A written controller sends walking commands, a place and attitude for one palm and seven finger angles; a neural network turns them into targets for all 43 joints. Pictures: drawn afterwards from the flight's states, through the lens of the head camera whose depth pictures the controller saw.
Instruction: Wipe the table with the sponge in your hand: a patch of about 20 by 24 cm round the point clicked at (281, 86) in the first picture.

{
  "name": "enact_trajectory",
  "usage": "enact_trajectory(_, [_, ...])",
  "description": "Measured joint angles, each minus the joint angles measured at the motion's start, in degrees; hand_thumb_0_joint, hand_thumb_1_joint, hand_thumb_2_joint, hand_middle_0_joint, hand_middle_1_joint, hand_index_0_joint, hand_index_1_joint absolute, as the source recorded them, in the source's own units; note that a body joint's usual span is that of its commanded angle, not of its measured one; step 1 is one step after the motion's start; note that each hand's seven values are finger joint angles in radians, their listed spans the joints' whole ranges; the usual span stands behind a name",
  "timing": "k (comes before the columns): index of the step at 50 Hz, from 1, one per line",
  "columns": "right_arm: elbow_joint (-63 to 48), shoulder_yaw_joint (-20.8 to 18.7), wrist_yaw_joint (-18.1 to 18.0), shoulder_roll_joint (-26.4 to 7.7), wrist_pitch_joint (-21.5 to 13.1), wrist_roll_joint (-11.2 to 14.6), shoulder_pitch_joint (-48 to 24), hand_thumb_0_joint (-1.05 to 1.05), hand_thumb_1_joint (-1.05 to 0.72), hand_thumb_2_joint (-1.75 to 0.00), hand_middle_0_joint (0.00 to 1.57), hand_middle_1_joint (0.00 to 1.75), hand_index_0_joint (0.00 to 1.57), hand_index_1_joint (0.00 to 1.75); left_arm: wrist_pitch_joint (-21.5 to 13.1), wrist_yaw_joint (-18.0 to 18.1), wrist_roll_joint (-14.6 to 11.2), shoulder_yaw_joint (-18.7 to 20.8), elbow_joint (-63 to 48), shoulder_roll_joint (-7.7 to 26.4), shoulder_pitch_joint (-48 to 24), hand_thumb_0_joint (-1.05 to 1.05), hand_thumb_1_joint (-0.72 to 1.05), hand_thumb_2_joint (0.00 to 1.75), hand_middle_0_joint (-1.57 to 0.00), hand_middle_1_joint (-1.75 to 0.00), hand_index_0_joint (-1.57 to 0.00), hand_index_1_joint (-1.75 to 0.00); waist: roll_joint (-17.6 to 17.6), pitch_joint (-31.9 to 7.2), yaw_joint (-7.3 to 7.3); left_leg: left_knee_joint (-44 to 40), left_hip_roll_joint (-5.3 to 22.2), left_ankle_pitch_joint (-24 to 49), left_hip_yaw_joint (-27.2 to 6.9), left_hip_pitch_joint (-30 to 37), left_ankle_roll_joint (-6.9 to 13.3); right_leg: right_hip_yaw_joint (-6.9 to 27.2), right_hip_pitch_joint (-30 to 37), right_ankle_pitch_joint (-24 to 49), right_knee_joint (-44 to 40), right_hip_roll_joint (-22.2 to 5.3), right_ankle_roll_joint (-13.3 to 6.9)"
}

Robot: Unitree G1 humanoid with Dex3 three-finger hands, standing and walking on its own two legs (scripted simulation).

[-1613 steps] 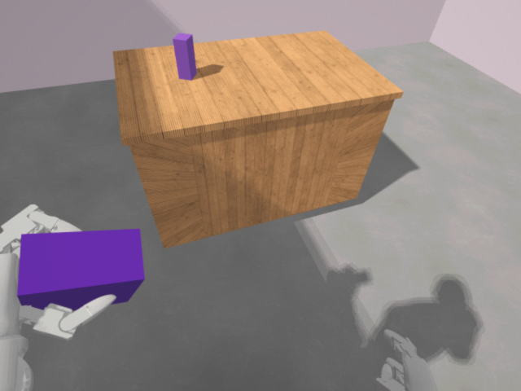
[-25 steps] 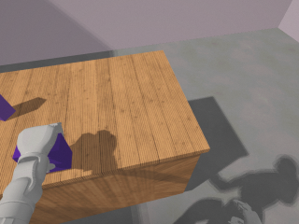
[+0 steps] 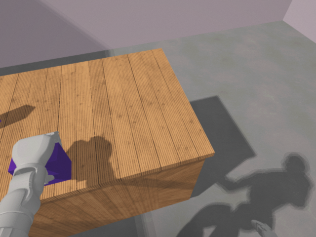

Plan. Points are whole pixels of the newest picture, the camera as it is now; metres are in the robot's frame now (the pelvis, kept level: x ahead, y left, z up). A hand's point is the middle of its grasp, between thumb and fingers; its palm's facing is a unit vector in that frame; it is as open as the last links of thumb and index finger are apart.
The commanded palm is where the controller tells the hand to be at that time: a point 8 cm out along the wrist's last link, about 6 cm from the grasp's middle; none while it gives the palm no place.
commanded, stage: lower the sponge onto the table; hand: left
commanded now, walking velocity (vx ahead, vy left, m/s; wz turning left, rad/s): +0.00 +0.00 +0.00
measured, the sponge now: (46, 169) +0.27 +0.36 -0.04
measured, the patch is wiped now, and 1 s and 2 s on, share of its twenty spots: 0.00 0.25 0.35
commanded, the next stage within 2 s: wipe forward along the first lane in 0.08 s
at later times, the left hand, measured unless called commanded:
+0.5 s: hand (42, 151) +0.31 +0.37 +0.00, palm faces -0.14 +0.02 -0.99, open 9.8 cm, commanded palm +0.29 +0.36 +0.02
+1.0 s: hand (43, 135) +0.36 +0.39 +0.00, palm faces -0.18 +0.04 -0.98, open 9.8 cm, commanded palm +0.35 +0.38 +0.02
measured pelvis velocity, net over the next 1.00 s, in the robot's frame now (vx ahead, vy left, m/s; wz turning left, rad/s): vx -0.03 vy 0.00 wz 0.00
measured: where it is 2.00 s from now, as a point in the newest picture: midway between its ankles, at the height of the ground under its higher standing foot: outside the picture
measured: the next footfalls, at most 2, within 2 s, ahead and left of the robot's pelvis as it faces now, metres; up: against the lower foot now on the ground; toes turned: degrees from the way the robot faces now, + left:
none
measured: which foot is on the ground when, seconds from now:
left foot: down 0.00-1.00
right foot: down 0.00-1.00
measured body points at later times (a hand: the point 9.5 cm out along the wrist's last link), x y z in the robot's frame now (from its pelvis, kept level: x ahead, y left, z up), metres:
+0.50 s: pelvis -0.02 +0.00 -0.01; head +0.04 +0.00 +0.44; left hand +0.31 +0.36 +0.05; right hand +0.13 -0.26 -0.13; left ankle -0.04 +0.08 -0.73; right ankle +0.03 -0.11 -0.73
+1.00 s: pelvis -0.03 +0.00 -0.03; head +0.07 +0.00 +0.41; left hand +0.36 +0.38 +0.05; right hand +0.03 -0.29 -0.16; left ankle -0.04 +0.08 -0.73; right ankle +0.03 -0.11 -0.73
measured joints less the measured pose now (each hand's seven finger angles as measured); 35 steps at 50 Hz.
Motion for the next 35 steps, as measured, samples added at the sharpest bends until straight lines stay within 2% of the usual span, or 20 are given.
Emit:
enact_trajectory(11, [-1.18,0.33,0.21,0.14,0.00,0.34,-0.64,0.01,-0.91,-0.90,0.20,0.30,0.20,0.30,1.45,0.37,0.05,-1.00,0.71,-0.28,-0.80,0.00,-0.49,1.08,-0.74,-1.38,-0.75,-1.39,-0.19,-0.71,-0.15,1.18,-0.17,-0.28,-0.05,-0.92,0.10,-0.12,-0.80,-0.25,1.01,-0.16,0.11])
enact_trajectory(16, [-1.43,0.84,0.01,0.19,0.03,0.27,-0.59,0.01,-0.91,-0.90,0.20,0.30,0.20,0.30,1.26,-0.06,0.91,-1.95,3.62,0.06,-4.20,0.00,-0.49,1.09,-0.74,-1.38,-0.75,-1.39,-0.35,-0.85,-0.03,2.40,-0.46,-0.40,-0.44,-2.46,0.17,-0.58,-2.13,-0.49,2.08,-0.48,0.18])
enact_trajectory(26, [-1.41,1.56,-0.18,0.24,0.25,-0.06,1.03,0.01,-0.91,-0.90,0.20,0.30,0.20,0.30,-1.53,-1.34,2.63,-1.19,14.82,4.26,-15.18,0.00,-0.51,1.09,-0.76,-1.37,-0.76,-1.38,-0.99,-1.45,-1.05,6.76,-0.50,-1.14,-0.81,-9.23,-0.04,-1.31,-8.36,-0.84,5.47,-0.53,0.01])
enact_trajectory(35, [-0.60,1.11,-0.06,-0.93,1.23,-0.21,4.57,0.01,-0.91,-0.90,0.20,0.30,0.20,0.30,-4.78,-1.30,2.89,0.31,21.46,7.98,-20.45,0.01,-0.52,1.10,-0.77,-1.36,-0.77,-1.38,-0.47,-2.94,-2.33,11.49,-0.01,-2.72,-0.14,-15.86,0.01,-1.05,-14.89,-1.63,9.37,0.06,0.00])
